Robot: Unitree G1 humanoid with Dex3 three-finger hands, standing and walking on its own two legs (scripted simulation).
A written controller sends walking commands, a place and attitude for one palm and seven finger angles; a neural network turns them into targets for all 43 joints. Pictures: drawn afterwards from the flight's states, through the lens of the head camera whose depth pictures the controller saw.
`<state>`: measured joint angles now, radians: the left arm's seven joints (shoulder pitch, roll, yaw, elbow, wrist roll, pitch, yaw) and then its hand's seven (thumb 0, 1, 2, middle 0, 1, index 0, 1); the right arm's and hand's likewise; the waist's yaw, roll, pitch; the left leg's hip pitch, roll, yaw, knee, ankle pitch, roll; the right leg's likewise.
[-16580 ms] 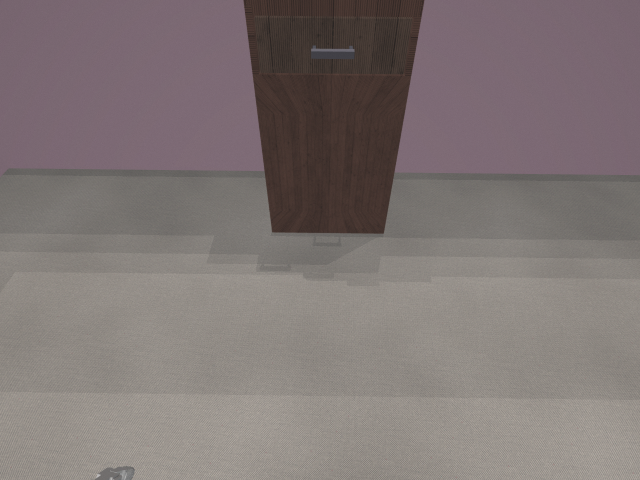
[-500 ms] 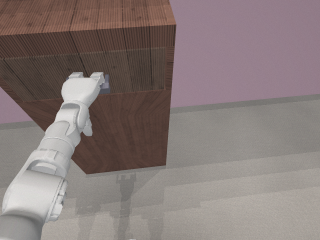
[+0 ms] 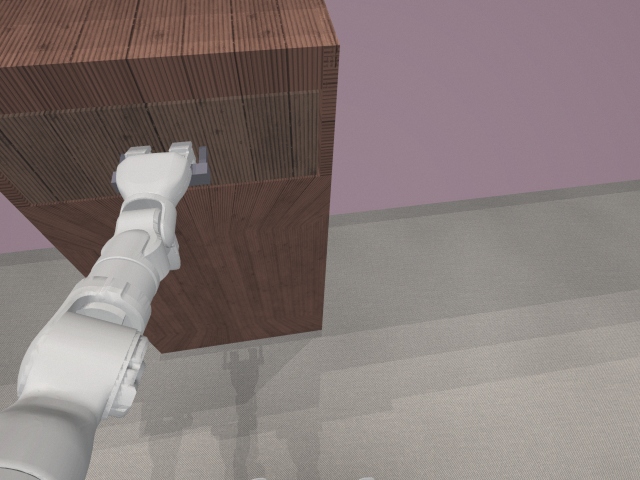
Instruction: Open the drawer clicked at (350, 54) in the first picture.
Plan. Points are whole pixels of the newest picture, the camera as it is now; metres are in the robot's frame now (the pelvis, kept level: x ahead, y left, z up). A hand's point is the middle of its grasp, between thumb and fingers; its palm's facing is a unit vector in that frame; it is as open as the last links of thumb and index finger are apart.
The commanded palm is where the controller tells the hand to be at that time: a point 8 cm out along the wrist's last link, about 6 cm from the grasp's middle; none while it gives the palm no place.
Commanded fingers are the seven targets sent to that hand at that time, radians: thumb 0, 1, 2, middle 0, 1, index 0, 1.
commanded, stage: lower the fingers behind the handle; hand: left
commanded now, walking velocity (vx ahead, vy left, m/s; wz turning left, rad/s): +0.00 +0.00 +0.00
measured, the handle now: (163, 167) +0.54 +0.18 +0.06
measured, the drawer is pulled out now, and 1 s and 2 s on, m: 0.00 0.00 0.04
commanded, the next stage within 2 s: close the thumb around the handle in 0.18 s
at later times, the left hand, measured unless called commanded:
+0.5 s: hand (168, 198) +0.50 +0.18 +0.04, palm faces -0.04 -0.01 -1.00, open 12.4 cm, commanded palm +0.47 +0.19 +0.09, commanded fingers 0.00 0.17 0.59 -0.35 -1.27 -0.35 -1.27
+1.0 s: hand (163, 202) +0.50 +0.19 +0.04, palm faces -0.04 -0.02 -1.00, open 5.2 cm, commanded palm +0.47 +0.18 +0.09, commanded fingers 0.00 0.90 0.90 -0.40 -1.35 -0.40 -1.35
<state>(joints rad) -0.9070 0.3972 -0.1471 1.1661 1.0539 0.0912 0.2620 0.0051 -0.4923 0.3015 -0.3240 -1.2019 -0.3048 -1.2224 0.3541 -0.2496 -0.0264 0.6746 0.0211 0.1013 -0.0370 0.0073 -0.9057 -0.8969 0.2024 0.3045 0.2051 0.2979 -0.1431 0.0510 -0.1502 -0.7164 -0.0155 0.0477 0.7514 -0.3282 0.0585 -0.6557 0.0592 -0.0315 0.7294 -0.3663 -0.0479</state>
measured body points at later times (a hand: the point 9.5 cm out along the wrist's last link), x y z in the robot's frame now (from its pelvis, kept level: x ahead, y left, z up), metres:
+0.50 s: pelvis +0.01 +0.01 +0.00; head +0.08 +0.00 +0.45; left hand +0.49 +0.18 +0.10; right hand +0.02 -0.26 -0.13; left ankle +0.01 +0.08 -0.71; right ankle -0.02 -0.09 -0.71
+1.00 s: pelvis +0.02 +0.01 +0.00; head +0.09 +0.00 +0.45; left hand +0.49 +0.18 +0.09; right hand +0.04 -0.26 -0.13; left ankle +0.01 +0.08 -0.71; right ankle -0.02 -0.09 -0.71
